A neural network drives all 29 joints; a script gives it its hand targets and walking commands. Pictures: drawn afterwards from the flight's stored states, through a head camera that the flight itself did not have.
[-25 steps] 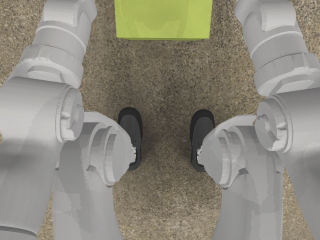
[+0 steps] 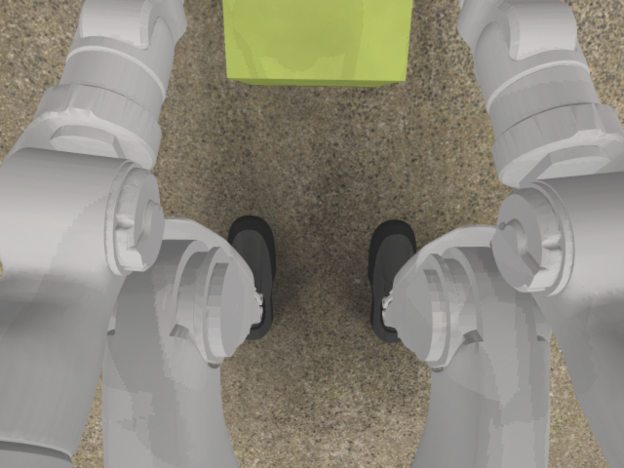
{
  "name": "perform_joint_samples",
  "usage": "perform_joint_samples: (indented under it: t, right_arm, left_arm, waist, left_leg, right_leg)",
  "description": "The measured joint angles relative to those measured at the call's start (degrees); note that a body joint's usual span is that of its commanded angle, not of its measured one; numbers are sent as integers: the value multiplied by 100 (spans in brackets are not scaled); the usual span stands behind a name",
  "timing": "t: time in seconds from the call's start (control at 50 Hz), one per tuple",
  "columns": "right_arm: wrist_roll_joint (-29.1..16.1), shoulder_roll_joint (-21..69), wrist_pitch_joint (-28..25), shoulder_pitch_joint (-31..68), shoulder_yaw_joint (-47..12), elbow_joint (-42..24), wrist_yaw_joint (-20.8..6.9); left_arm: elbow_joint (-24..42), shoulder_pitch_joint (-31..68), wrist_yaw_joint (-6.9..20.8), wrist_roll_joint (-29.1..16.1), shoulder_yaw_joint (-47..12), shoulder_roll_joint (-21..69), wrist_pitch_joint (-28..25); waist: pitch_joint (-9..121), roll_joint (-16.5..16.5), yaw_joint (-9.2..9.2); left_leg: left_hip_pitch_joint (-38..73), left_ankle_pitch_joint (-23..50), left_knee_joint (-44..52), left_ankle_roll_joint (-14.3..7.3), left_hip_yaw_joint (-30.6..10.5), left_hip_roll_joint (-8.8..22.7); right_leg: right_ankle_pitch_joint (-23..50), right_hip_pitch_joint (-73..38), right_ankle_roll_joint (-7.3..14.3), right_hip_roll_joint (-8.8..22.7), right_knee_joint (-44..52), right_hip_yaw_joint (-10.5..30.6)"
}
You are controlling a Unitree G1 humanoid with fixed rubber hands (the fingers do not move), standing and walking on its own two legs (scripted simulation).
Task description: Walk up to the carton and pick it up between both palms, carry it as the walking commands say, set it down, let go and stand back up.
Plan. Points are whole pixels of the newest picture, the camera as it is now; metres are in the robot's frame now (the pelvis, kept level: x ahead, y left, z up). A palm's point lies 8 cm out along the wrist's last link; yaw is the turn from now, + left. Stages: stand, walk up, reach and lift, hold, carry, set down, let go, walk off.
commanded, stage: reach and lift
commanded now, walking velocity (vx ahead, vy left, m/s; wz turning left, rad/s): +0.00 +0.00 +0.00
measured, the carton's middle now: out of the picture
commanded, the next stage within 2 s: none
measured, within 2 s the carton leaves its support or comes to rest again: leaves its support in 0.50 s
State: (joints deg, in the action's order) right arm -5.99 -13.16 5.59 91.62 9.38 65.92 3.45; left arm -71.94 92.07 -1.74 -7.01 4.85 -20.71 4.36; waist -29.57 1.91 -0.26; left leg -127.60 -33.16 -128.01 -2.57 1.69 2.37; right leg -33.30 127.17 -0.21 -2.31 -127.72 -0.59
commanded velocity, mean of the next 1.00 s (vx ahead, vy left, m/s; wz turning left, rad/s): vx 0.00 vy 0.00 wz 0.00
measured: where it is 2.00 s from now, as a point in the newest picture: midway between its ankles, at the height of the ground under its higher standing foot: (321, 298)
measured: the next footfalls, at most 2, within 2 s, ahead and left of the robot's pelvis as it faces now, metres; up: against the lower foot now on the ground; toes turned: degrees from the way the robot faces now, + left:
none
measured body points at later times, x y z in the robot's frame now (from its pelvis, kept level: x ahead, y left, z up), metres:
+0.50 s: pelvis -0.01 +0.00 +0.00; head +0.37 +0.02 +0.22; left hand +0.56 +0.16 -0.20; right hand +0.57 -0.10 -0.18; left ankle +0.12 +0.11 -0.33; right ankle +0.12 -0.12 -0.33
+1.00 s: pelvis -0.02 +0.00 +0.00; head +0.34 +0.03 +0.26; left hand +0.55 +0.18 -0.15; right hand +0.56 -0.08 -0.13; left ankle +0.12 +0.11 -0.33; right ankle +0.12 -0.12 -0.33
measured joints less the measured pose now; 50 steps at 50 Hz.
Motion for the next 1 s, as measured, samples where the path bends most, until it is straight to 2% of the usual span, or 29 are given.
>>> perform_joint_samples:
  t: [0.22,0.3,0.54,0.7,0.78,0.92,1.0]
  right_arm:
    - [0,6,2,-7,0,0,15]
    - [0,44,20,-17,1,1,104]
    - [-125,162,426,18,-5,-323,561]
    - [-126,417,593,16,-6,-598,751]
    - [-99,521,730,15,-5,-598,1018]
    - [-52,531,876,8,-5,-609,1097]
    - [-52,576,957,-59,-5,-786,1236]
  left_arm:
    - [28,-1,-17,-174,1,0,94]
    - [109,-31,-115,-294,-95,1,210]
    - [586,-92,-632,-556,-514,0,729]
    - [971,-236,-1348,-514,-513,2,1034]
    - [971,-283,-1342,-430,-488,11,1167]
    - [1069,-292,-1349,-408,-488,27,1374]
    - [1269,-359,-1410,-407,-488,40,1482]
  waist:
    - [2,14,0]
    - [24,17,0]
    - [-43,103,6]
    - [-38,103,7]
    - [-29,103,6]
    - [-45,103,7]
    - [-52,103,6]
  left_leg:
    - [0,5,-2,0,-11,-15]
    - [0,5,-5,4,-18,-20]
    - [50,146,-7,158,-149,-217]
    - [232,267,-7,163,-148,-223]
    - [273,305,-4,163,-135,-224]
    - [298,316,-4,135,-104,-229]
    - [392,305,-4,130,-101,-239]
  right_leg:
    - [0,0,0,-6,-5,-2]
    - [0,0,0,-16,-5,-2]
    - [131,-62,-37,-78,-6,4]
    - [244,-246,-67,-117,-5,26]
    - [276,-290,-71,-121,-5,42]
    - [276,-328,-117,-128,-5,78]
    - [257,-431,-130,-129,-5,86]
